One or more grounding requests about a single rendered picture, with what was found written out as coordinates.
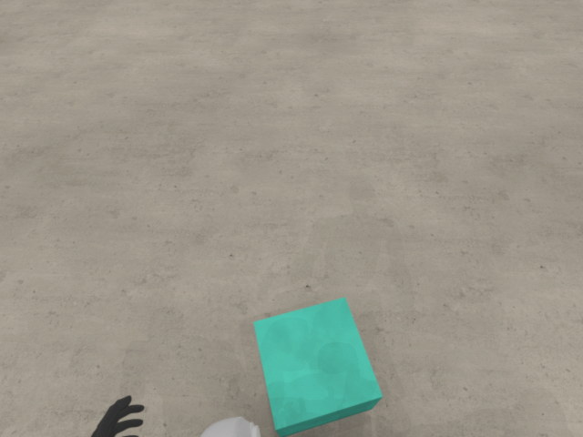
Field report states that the robot left thigh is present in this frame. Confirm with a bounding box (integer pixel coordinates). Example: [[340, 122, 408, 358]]
[[200, 417, 261, 437]]

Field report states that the robot left hand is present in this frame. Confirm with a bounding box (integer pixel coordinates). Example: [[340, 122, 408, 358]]
[[91, 395, 144, 437]]

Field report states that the carton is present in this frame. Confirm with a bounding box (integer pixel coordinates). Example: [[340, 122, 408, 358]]
[[253, 297, 383, 437]]

